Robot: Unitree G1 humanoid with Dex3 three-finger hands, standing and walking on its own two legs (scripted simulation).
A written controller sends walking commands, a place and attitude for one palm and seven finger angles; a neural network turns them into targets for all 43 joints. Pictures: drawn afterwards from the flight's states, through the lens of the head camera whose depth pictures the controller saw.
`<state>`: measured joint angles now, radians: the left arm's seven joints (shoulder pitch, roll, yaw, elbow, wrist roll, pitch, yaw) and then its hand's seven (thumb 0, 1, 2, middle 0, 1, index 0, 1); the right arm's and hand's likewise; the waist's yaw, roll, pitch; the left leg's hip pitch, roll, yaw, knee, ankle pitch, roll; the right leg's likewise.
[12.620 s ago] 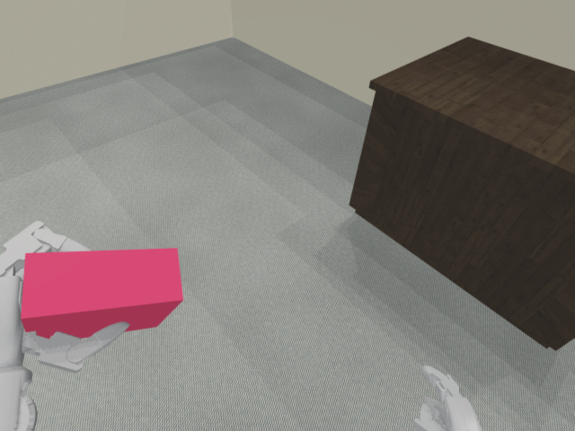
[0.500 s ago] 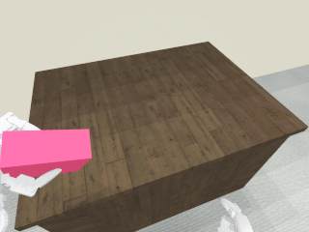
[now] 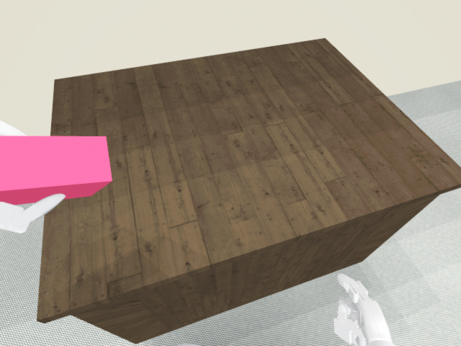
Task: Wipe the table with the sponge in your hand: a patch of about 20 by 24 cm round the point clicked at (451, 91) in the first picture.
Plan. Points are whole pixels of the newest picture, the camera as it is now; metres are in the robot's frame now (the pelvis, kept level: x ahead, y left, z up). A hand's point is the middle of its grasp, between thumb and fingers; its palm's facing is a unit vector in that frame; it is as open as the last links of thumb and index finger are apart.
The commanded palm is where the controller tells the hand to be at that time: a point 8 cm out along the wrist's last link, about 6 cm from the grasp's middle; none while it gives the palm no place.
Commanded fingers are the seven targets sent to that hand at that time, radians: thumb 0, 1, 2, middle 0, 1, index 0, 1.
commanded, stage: come to a stop and stand still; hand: left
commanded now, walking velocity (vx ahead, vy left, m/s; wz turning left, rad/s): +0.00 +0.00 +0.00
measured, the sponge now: (62, 172) +0.28 +0.26 +0.18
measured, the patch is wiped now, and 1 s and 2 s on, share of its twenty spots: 0.00 0.00 0.00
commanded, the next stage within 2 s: look again from close up in 0.66 s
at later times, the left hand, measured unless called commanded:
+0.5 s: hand (37, 198) +0.24 +0.28 +0.17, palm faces +0.35 -0.84 -0.42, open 10.0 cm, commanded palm +0.18 +0.32 +0.18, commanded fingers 0.00 0.10 1.30 -1.20 -1.60 -1.20 -1.60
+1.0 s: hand (52, 208) +0.23 +0.26 +0.16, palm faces +0.35 -0.85 -0.40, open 10.0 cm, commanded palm +0.18 +0.30 +0.18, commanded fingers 0.00 0.10 1.30 -1.20 -1.60 -1.20 -1.60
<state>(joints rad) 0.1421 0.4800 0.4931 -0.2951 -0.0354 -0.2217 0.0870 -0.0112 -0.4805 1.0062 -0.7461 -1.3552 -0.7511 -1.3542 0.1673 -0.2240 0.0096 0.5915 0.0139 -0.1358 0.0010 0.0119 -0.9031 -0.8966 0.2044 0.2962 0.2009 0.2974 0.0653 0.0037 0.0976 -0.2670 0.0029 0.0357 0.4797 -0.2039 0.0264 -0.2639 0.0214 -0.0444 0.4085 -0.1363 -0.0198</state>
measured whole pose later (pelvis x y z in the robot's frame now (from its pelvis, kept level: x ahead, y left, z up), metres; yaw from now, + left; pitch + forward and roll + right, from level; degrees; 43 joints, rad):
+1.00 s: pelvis +0.02 +0.02 +0.00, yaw +1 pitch +0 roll -1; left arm 0.43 0.37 0.34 -0.44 -0.03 -0.23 0.07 -0.01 -0.48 1.01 -0.74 -1.35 -0.75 -1.35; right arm 0.21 -0.20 0.03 0.57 0.01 -0.12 -0.03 0.01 -0.90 -0.90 0.21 0.30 0.20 0.30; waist 0.02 -0.01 0.05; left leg -0.22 -0.02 0.03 0.45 -0.22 0.05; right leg -0.22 0.00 -0.04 0.38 -0.16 0.00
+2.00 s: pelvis +0.02 -0.05 +0.00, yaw -1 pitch +1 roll +0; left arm 0.47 0.40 0.36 -0.50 -0.08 -0.16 0.06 -0.01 -0.48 1.01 -0.74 -1.35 -0.75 -1.35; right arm 0.22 -0.22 -0.02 0.56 0.02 -0.10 -0.04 0.01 -0.90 -0.90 0.21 0.30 0.20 0.30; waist 0.00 0.00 0.02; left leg -0.28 0.08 0.01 0.51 -0.25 -0.04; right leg -0.29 0.09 -0.06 0.45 -0.18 -0.10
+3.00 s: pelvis +0.02 -0.05 +0.00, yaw +0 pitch +1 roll -1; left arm 0.47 0.41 0.37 -0.51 -0.08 -0.14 0.07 -0.01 -0.48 1.01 -0.74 -1.35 -0.75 -1.35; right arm 0.22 -0.20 0.00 0.55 0.02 -0.09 -0.04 0.01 -0.90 -0.90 0.21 0.30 0.20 0.30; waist 0.00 0.00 0.04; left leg -0.29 0.08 0.00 0.51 -0.24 -0.04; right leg -0.28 0.09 -0.08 0.43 -0.17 -0.09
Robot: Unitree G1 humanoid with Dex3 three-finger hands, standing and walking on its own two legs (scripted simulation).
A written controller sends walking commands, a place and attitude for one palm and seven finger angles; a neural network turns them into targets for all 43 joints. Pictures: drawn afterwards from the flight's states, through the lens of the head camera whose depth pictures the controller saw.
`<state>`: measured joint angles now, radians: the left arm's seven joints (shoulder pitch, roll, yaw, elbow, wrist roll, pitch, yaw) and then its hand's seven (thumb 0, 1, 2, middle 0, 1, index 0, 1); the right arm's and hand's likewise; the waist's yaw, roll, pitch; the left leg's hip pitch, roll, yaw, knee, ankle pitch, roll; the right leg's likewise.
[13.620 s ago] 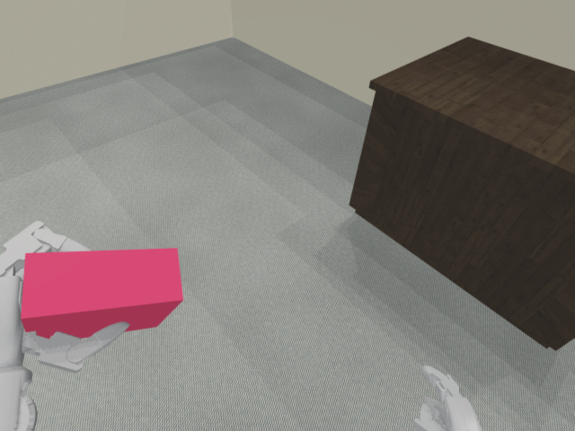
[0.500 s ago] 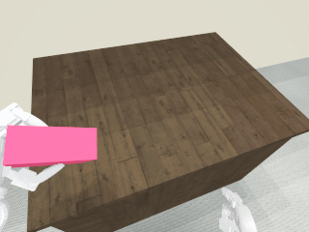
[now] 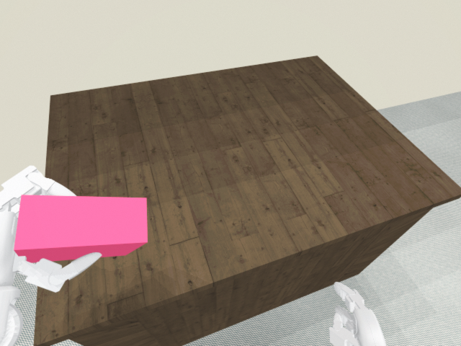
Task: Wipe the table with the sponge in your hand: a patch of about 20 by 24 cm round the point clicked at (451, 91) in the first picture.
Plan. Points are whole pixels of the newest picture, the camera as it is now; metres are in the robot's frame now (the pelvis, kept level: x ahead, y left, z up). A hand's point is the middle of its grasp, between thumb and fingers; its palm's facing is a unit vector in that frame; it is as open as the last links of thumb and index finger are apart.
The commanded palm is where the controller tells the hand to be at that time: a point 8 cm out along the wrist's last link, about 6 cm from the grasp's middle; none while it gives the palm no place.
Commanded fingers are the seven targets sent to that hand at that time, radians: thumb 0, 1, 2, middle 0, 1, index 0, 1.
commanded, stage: look again from close up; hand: left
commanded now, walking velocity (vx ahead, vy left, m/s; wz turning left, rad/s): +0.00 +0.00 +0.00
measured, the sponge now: (102, 230) +0.23 +0.20 +0.13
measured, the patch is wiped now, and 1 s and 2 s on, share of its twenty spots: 0.00 0.00 0.00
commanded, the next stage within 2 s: shuffle to correct the standing spot in 0.08 s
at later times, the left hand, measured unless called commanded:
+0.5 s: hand (75, 231) +0.22 +0.22 +0.16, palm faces +0.34 -0.86 -0.39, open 10.0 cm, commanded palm +0.16 +0.25 +0.17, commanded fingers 0.00 0.10 1.30 -1.20 -1.60 -1.20 -1.60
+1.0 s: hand (122, 232) +0.22 +0.16 +0.16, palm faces +0.29 -0.86 -0.42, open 10.0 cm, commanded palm +0.16 +0.21 +0.17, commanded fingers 0.00 0.10 1.30 -1.20 -1.60 -1.20 -1.60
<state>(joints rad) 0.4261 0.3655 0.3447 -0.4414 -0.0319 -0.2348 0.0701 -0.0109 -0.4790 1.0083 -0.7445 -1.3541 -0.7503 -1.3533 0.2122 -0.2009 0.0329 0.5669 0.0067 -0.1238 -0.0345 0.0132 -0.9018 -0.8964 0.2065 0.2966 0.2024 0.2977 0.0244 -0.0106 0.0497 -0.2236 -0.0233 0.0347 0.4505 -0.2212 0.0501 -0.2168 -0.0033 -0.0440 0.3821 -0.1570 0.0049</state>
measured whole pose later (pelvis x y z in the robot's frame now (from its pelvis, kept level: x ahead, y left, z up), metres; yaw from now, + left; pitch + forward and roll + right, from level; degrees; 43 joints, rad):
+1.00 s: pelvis +0.00 -0.07 -0.01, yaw -1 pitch +1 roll +0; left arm 0.47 0.40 0.36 -0.50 -0.08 -0.16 0.06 -0.01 -0.48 1.01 -0.74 -1.35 -0.75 -1.35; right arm 0.22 -0.22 -0.02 0.56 0.02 -0.10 -0.04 0.01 -0.90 -0.90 0.21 0.30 0.20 0.30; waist 0.00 0.00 0.02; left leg -0.28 0.08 0.01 0.51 -0.25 -0.04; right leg -0.29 0.09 -0.06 0.45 -0.18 -0.10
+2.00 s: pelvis -0.01 -0.07 -0.01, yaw -1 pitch +1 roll -1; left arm 0.47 0.41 0.37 -0.51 -0.08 -0.14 0.07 -0.01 -0.48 1.01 -0.74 -1.35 -0.75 -1.35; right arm 0.22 -0.20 0.00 0.55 0.02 -0.09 -0.04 0.01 -0.90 -0.90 0.21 0.30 0.20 0.30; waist 0.00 0.00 0.04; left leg -0.29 0.08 0.00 0.51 -0.24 -0.04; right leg -0.28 0.09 -0.08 0.43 -0.17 -0.09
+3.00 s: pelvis +0.00 -0.08 -0.01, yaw +0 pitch +1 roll -1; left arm 0.48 0.41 0.36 -0.52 -0.09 -0.12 0.08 -0.01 -0.48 1.01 -0.74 -1.35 -0.75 -1.35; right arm 0.21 -0.21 0.00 0.56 0.03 -0.08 -0.04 0.01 -0.90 -0.90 0.21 0.30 0.20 0.30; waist 0.00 0.00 0.03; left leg -0.30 0.08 -0.01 0.55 -0.27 -0.04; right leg -0.29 0.10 -0.09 0.47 -0.21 -0.11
